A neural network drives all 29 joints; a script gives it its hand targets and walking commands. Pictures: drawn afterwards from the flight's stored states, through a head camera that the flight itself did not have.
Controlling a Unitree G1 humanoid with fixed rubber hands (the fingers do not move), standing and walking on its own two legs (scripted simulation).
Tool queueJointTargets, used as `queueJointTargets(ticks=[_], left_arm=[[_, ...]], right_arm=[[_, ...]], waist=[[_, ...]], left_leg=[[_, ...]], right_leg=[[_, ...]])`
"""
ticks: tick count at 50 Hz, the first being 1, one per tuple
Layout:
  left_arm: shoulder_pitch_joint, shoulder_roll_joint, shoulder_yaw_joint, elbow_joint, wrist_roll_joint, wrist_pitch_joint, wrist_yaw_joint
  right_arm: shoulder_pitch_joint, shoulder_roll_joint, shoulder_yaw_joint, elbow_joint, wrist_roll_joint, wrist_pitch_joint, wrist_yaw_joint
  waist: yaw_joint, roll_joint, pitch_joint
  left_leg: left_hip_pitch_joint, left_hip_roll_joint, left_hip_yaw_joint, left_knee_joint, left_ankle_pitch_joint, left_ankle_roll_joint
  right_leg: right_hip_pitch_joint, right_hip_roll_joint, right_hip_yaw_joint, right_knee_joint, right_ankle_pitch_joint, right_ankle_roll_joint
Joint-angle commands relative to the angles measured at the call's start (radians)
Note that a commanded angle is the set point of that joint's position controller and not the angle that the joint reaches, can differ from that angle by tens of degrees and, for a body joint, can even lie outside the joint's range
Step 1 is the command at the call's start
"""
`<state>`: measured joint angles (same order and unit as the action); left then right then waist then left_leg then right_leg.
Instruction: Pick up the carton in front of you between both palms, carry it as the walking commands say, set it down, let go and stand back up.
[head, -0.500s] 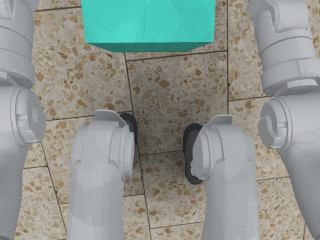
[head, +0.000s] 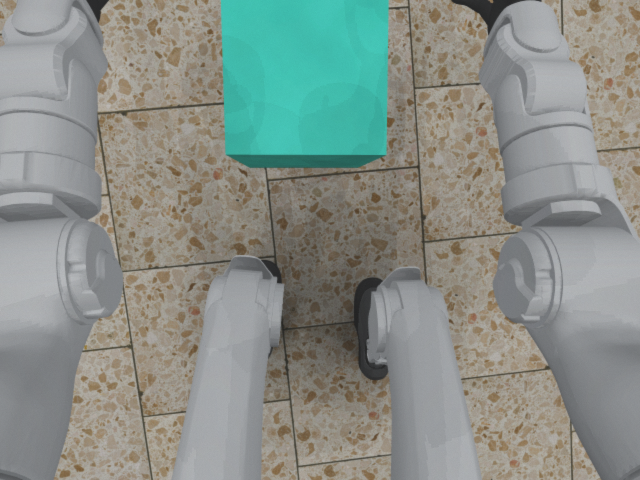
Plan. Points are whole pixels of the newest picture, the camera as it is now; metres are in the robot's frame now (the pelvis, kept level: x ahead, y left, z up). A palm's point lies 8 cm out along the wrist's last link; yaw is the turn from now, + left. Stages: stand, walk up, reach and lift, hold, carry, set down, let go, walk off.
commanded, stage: set down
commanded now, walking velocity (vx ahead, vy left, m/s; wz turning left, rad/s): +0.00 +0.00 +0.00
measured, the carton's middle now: (304, 99) +0.54 +0.06 -0.36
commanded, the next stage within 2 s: let go in 0.42 s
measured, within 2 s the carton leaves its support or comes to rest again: neither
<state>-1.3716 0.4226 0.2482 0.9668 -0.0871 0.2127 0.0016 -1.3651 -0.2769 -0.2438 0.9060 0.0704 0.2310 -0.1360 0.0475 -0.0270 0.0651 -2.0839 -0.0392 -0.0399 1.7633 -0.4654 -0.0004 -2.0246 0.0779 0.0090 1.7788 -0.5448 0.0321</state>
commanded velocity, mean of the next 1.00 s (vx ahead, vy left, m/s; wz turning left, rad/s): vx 0.00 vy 0.00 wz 0.00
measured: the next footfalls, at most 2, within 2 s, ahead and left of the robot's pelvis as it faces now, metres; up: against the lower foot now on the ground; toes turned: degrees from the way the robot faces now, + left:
none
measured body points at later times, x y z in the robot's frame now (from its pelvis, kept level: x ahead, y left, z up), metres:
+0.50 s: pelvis +0.02 +0.00 +0.14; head +0.33 +0.03 +0.46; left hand +0.55 +0.28 +0.05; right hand +0.58 -0.13 +0.05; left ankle +0.11 +0.11 -0.45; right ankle +0.09 -0.12 -0.45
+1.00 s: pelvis +0.08 +0.01 +0.25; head +0.27 +0.02 +0.65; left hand +0.40 +0.27 +0.15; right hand +0.43 -0.18 +0.14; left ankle +0.11 +0.11 -0.45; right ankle +0.09 -0.12 -0.45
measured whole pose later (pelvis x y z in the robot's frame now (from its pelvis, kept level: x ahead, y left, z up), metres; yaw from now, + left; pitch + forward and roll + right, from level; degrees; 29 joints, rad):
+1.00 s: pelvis +0.08 +0.01 +0.25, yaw +2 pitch +29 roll -1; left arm -0.35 0.23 0.20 0.63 0.03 0.05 -0.09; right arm -0.34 -0.14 -0.17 0.60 -0.06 0.06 -0.01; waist 0.03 0.00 -0.08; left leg -0.98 -0.04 -0.04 0.72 -0.24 0.01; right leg -0.93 0.04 0.06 0.73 -0.30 0.02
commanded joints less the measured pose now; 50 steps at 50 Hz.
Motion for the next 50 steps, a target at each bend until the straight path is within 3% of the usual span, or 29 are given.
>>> queueJointTargets(ticks=[1,2,4,5,7,8,9,10,12,15,17,18,19,20,22,23,24,28,33,35,36,39,40,41,42,44,47,49,50], left_arm=[[-0.279,0.140,0.021,-0.180,-0.009,0.003,-0.010],[-0.243,0.136,0.012,-0.168,-0.008,0.008,-0.017],[-0.263,0.185,0.037,-0.197,0.003,0.010,-0.017],[-0.249,0.158,0.014,-0.193,0.018,0.014,-0.022],[-0.203,0.131,0.038,-0.183,0.011,0.013,-0.029],[-0.218,0.145,0.030,-0.163,0.012,0.016,-0.028],[-0.191,0.105,0.025,-0.186,0.003,0.013,-0.035],[-0.181,0.116,0.034,-0.150,0.009,0.010,-0.039],[-0.158,0.144,0.078,-0.137,0.042,-0.004,-0.045],[-0.164,0.121,0.033,-0.150,0.038,-0.013,-0.051],[-0.146,0.108,0.065,-0.160,0.049,-0.025,-0.055],[-0.162,0.115,0.076,-0.123,0.059,-0.025,-0.065],[-0.145,0.122,0.087,-0.147,0.072,-0.031,-0.066],[-0.157,0.128,0.097,-0.128,0.084,-0.031,-0.064],[-0.095,0.090,0.087,-0.120,0.088,-0.038,-0.071],[-0.069,0.090,0.100,-0.092,0.104,-0.038,-0.073],[-0.061,0.074,0.102,-0.144,0.102,-0.045,-0.076],[0.109,0.037,0.096,-0.171,0.151,-0.044,-0.090],[0.322,-0.003,0.061,-0.344,0.188,-0.066,-0.089],[0.429,0.009,0.071,-0.369,0.173,-0.076,-0.088],[0.451,-0.046,0.009,-0.395,0.153,-0.084,-0.091],[0.583,-0.027,0.006,-0.429,0.135,-0.116,-0.092],[0.594,-0.030,0.011,-0.472,0.138,-0.123,-0.090],[0.665,-0.049,0.021,-0.443,0.123,-0.129,-0.091],[0.729,-0.074,-0.005,-0.440,0.144,-0.130,-0.093],[0.792,-0.072,0.001,-0.431,0.118,-0.145,-0.093],[0.950,-0.099,-0.029,-0.410,0.128,-0.171,-0.088],[1.041,-0.113,-0.033,-0.417,0.115,-0.195,-0.086],[1.046,-0.101,-0.038,-0.427,0.106,-0.206,-0.085]], right_arm=[[-0.299,-0.097,0.009,-0.169,0.001,0.007,0.001],[-0.298,-0.112,0.002,-0.193,0.011,0.010,0.004],[-0.247,-0.122,-0.024,-0.207,-0.024,0.014,0.002],[-0.220,-0.091,-0.003,-0.180,0.005,0.022,0.003],[-0.195,-0.111,-0.001,-0.175,-0.014,0.017,0.009],[-0.200,-0.088,-0.037,-0.175,-0.037,0.013,0.013],[-0.185,-0.089,-0.025,-0.188,-0.035,0.012,0.015],[-0.160,-0.060,-0.019,-0.156,-0.042,0.011,0.020],[-0.176,-0.070,-0.021,-0.176,-0.041,0.004,0.021],[-0.131,-0.046,-0.041,-0.146,-0.055,-0.002,0.025],[-0.139,-0.070,-0.035,-0.188,-0.057,-0.018,0.030],[-0.125,-0.043,-0.036,-0.175,-0.061,-0.014,0.027],[-0.143,-0.038,-0.023,-0.190,-0.052,-0.015,0.031],[-0.121,-0.045,-0.057,-0.154,-0.072,-0.015,0.027],[-0.110,-0.044,-0.050,-0.173,-0.083,-0.025,0.033],[-0.067,-0.022,-0.068,-0.149,-0.103,-0.024,0.035],[-0.047,-0.019,-0.054,-0.179,-0.110,-0.028,0.037],[0.147,0.014,-0.049,-0.228,-0.162,-0.031,0.048],[0.350,0.023,-0.010,-0.367,-0.174,-0.058,0.060],[0.448,0.015,-0.013,-0.412,-0.192,-0.075,0.069],[0.459,0.061,0.024,-0.415,-0.142,-0.081,0.079],[0.615,0.058,0.023,-0.423,-0.143,-0.120,0.095],[0.675,0.019,0.011,-0.440,-0.156,-0.125,0.096],[0.700,0.034,0.016,-0.433,-0.158,-0.133,0.101],[0.757,0.022,0.007,-0.449,-0.147,-0.141,0.105],[0.811,0.054,0.043,-0.405,-0.139,-0.154,0.118],[0.974,0.052,0.055,-0.369,-0.127,-0.183,0.120],[1.025,0.048,0.052,-0.402,-0.137,-0.207,0.132],[1.073,0.047,0.058,-0.386,-0.135,-0.216,0.130]], waist=[[0.034,0.031,-1.250],[0.046,0.038,-1.297],[0.007,0.008,-1.370],[0.040,0.089,-1.279],[0.041,0.056,-1.243],[-0.001,0.021,-1.214],[0.028,0.064,-1.230],[0.002,0.021,-1.185],[0.042,0.021,-1.186],[-0.003,0.060,-1.145],[0.020,0.044,-1.156],[0.003,0.041,-1.149],[0.043,0.040,-1.126],[0.014,0.037,-1.113],[0.029,0.034,-1.084],[0.003,0.015,-1.114],[0.025,0.017,-1.111],[0.002,0.042,-1.141],[0.032,0.036,-1.129],[-0.011,0.002,-1.101],[0.035,0.081,-1.040],[0.002,0.045,-1.032],[-0.013,0.117,-1.071],[-0.002,0.061,-0.952],[-0.010,0.125,-1.002],[-0.004,0.041,-0.840],[-0.011,0.089,-0.795],[-0.005,0.050,-0.743],[-0.046,0.045,-0.713]], left_leg=[[0.850,-0.020,0.077,-0.209,0.373,-0.022],[0.879,-0.025,0.087,-0.234,0.377,-0.030],[0.985,-0.022,0.065,-0.239,0.464,-0.018],[0.967,-0.023,0.078,-0.271,0.451,-0.022],[0.933,-0.026,0.083,-0.309,0.460,-0.023],[0.935,-0.024,0.056,-0.341,0.479,-0.025],[0.968,-0.030,0.072,-0.363,0.497,-0.028],[0.950,-0.027,0.064,-0.388,0.482,-0.025],[0.951,-0.026,0.073,-0.419,0.472,-0.022],[0.992,-0.023,0.070,-0.502,0.449,-0.030],[1.041,-0.021,0.062,-0.529,0.472,-0.022],[1.055,-0.017,0.060,-0.541,0.480,-0.018],[1.059,-0.021,0.062,-0.570,0.471,-0.016],[1.045,-0.019,0.054,-0.595,0.456,-0.020],[1.032,-0.021,0.064,-0.630,0.451,-0.022],[1.058,-0.016,0.057,-0.654,0.473,-0.022],[1.083,-0.019,0.059,-0.672,0.489,-0.020],[1.265,-0.013,0.053,-0.741,0.560,-0.014],[1.465,-0.008,0.035,-0.812,0.674,-0.004],[1.513,0.000,0.008,-0.859,0.686,-0.008],[1.566,0.005,0.007,-0.875,0.730,-0.005],[1.723,0.020,-0.027,-0.901,0.834,-0.007],[1.759,0.019,-0.019,-0.906,0.796,-0.017],[1.697,0.017,-0.015,-0.924,0.779,-0.016],[1.804,0.027,-0.024,-0.945,0.773,-0.020],[1.702,0.025,-0.027,-0.991,0.715,-0.010],[1.780,0.037,-0.045,-1.010,0.800,-0.010],[1.770,0.036,-0.039,-1.034,0.786,-0.006],[1.769,0.037,-0.053,-1.052,0.787,-0.005]], right_leg=[[0.531,0.043,-0.094,-0.221,0.242,-0.005],[0.571,0.047,-0.104,-0.222,0.251,-0.002],[0.583,0.052,-0.101,-0.266,0.296,0.008],[0.543,0.051,-0.085,-0.290,0.283,-0.001],[0.591,0.045,-0.076,-0.334,0.310,-0.003],[0.582,0.050,-0.092,-0.339,0.332,0.006],[0.597,0.042,-0.079,-0.381,0.327,0.004],[0.614,0.045,-0.082,-0.397,0.341,0.009],[0.658,0.033,-0.063,-0.436,0.343,0.014],[0.699,0.032,-0.069,-0.503,0.339,0.010],[0.746,0.017,-0.057,-0.552,0.363,0.015],[0.732,0.026,-0.054,-0.583,0.361,0.017],[0.762,0.017,-0.048,-0.591,0.354,0.015],[0.797,0.017,-0.047,-0.614,0.366,0.014],[0.848,0.011,-0.042,-0.647,0.377,0.018],[0.880,0.013,-0.042,-0.662,0.409,0.021],[0.886,0.009,-0.038,-0.692,0.402,0.019],[0.962,0.016,-0.044,-0.770,0.452,0.016],[1.037,0.007,-0.035,-0.872,0.512,0.014],[1.060,0.006,-0.047,-0.884,0.511,0.017],[1.013,0.000,-0.025,-0.920,0.502,0.004],[0.991,0.007,-0.037,-0.952,0.501,0.012],[1.060,-0.007,-0.015,-0.982,0.493,-0.002],[1.053,-0.005,-0.015,-0.995,0.493,-0.001],[1.076,-0.006,-0.019,-1.010,0.477,-0.001],[1.111,-0.011,-0.013,-1.040,0.464,0.003],[1.154,-0.017,0.006,-1.082,0.518,0.000],[1.212,-0.021,0.005,-1.102,0.536,0.003],[1.238,-0.023,0.011,-1.114,0.563,0.002]])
